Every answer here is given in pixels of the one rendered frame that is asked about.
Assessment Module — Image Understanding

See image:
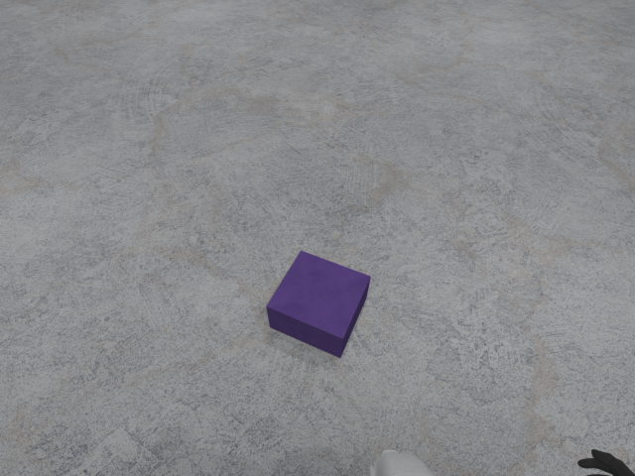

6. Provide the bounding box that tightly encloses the right robot hand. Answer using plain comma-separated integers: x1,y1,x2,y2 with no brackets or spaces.
577,449,635,476

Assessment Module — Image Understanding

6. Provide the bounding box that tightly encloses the right robot thigh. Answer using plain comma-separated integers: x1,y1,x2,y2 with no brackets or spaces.
368,452,435,476

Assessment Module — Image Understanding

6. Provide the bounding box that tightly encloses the carton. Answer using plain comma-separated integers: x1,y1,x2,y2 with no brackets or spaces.
266,251,371,358

